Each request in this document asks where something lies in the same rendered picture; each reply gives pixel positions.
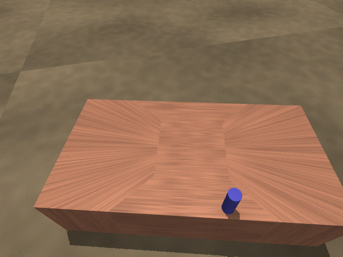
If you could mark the can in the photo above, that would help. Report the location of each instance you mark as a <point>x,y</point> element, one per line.
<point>231,200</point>

